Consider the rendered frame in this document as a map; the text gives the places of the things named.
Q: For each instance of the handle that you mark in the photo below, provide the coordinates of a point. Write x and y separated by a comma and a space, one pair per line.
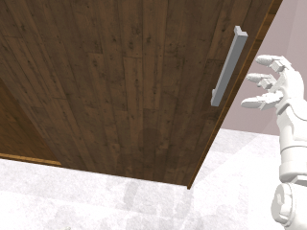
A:
233, 55

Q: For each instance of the right robot forearm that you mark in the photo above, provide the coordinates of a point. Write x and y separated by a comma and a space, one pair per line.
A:
292, 122

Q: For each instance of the robot right upper arm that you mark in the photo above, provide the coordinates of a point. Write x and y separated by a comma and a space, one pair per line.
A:
289, 206

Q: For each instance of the right robot hand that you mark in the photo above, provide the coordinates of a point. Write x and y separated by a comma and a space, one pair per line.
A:
289, 85

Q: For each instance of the wardrobe door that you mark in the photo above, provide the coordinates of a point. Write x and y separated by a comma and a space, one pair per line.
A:
124, 87
18, 135

